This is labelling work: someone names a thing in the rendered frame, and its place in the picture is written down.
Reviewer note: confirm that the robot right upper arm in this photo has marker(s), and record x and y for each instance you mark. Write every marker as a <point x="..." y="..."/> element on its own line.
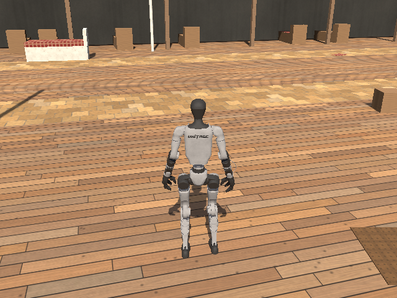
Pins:
<point x="220" y="141"/>

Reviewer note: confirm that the right robot forearm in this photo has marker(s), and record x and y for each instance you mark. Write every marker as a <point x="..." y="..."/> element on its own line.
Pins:
<point x="227" y="167"/>

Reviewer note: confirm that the robot left upper arm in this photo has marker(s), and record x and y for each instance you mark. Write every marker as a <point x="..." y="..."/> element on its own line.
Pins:
<point x="176" y="140"/>

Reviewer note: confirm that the left robot foot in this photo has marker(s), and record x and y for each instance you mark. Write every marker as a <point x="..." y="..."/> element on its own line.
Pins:
<point x="185" y="253"/>

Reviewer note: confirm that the left robot shin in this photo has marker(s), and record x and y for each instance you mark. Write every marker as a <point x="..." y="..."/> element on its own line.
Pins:
<point x="184" y="230"/>

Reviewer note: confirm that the left robot forearm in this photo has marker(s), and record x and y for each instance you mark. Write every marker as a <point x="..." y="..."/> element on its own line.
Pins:
<point x="169" y="165"/>

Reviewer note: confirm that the robot right hand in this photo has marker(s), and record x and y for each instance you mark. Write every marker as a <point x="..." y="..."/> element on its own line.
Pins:
<point x="230" y="182"/>

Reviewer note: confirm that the robot left hand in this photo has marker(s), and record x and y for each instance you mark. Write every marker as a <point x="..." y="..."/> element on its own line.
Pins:
<point x="166" y="181"/>

